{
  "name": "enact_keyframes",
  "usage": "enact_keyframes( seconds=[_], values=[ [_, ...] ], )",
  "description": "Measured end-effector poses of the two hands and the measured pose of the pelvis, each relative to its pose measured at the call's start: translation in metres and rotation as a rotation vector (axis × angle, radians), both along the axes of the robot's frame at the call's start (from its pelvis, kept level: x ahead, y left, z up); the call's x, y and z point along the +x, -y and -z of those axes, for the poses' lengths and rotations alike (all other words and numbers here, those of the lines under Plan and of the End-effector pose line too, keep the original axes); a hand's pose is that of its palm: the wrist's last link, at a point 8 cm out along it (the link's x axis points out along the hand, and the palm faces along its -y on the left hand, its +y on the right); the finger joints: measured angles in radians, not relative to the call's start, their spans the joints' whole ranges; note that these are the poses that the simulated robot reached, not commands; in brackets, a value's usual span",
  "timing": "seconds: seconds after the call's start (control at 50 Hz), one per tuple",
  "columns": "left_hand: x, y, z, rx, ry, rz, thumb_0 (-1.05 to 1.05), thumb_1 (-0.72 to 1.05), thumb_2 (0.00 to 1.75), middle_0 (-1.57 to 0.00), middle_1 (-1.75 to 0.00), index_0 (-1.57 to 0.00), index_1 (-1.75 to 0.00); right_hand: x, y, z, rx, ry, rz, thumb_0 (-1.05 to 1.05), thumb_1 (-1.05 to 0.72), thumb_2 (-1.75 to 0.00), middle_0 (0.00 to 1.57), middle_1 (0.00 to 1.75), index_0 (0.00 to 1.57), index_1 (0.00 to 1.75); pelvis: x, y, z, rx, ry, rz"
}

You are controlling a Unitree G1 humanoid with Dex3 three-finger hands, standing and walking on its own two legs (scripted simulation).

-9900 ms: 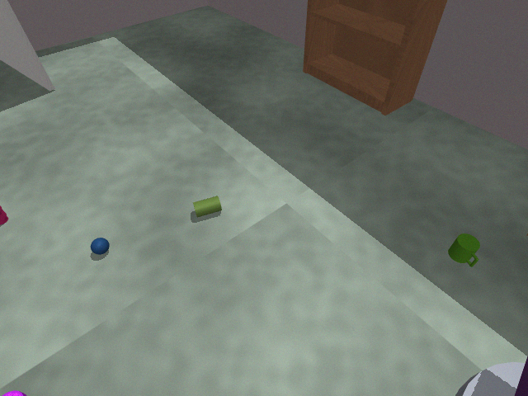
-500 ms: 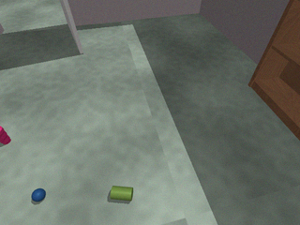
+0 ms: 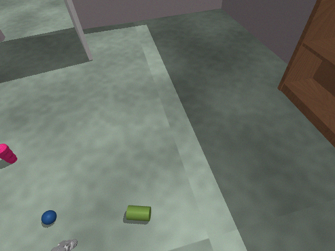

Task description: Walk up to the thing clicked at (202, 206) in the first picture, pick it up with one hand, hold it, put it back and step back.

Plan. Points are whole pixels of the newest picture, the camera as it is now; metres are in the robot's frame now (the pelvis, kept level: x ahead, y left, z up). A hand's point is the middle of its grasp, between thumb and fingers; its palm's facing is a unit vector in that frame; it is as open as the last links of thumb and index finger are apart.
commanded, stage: walk up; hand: left
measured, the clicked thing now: (138, 213) +0.45 +0.23 -0.73
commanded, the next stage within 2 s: none
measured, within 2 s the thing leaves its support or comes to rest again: neither
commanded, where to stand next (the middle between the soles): +0.06 +0.01 m, yaw -3 degrees
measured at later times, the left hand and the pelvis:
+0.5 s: hand out of the picture +0.04 +0.28 -0.16, palm faces +0.00 -0.92 -0.39, open 7.4 cm; pelvis -0.06 +0.01 -0.01, yaw +1 degrees
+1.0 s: hand out of the picture +0.05 +0.29 -0.14, palm faces -0.13 -0.92 -0.38, open 7.4 cm; pelvis -0.03 +0.00 +0.00, yaw -3 degrees
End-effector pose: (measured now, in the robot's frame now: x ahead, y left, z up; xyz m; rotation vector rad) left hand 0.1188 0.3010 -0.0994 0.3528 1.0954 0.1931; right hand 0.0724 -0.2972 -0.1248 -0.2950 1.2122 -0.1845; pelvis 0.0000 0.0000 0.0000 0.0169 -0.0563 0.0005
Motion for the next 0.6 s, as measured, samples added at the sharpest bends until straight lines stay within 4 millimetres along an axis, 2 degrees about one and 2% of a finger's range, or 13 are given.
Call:
enact_keyframes(
  seconds=[0.12,0.28,0.48,0.54,0.6],
  values=[
    [-0.015,0.0,-0.002,-0.023,-0.019,-0.023,0.01,0.91,0.89,-0.2,-0.3,-0.21,-0.3,-0.011,-0.006,-0.005,0.011,-0.019,-0.001,0.01,-0.91,-0.9,0.21,0.3,0.21,0.3,-0.006,-0.003,-0.007,0.001,0.005,0.004],
    [-0.048,-0.003,0.006,-0.039,-0.092,-0.075,0.01,0.91,0.89,-0.2,-0.3,-0.21,-0.3,-0.024,0.001,-0.01,-0.011,-0.054,0.017,0.01,-0.9,-0.9,0.21,0.3,0.21,0.3,-0.011,-0.004,-0.009,0.0,-0.002,0.004],
    [-0.085,-0.021,0.022,0.016,-0.151,-0.085,0.01,0.91,0.89,-0.2,-0.3,-0.21,-0.3,-0.033,0.023,-0.003,-0.082,-0.054,0.019,0.01,-0.91,-0.9,0.21,0.3,0.21,0.3,-0.05,-0.006,0.009,-0.002,-0.012,-0.012],
    [-0.089,-0.029,0.027,0.023,-0.132,-0.068,0.01,0.91,0.89,-0.2,-0.3,-0.21,-0.3,-0.044,0.02,-0.002,-0.097,-0.056,0.007,0.01,-0.91,-0.9,0.2,0.3,0.21,0.3,-0.065,-0.015,0.014,0.003,-0.013,-0.016],
    [-0.088,-0.041,0.034,0.023,-0.096,-0.049,0.01,0.9,0.89,-0.2,-0.3,-0.21,-0.3,-0.067,0.011,-0.001,-0.104,-0.059,0.007,0.01,-0.91,-0.9,0.2,0.3,0.2,0.3,-0.076,-0.027,0.022,-0.007,-0.027,-0.026]
  ],
)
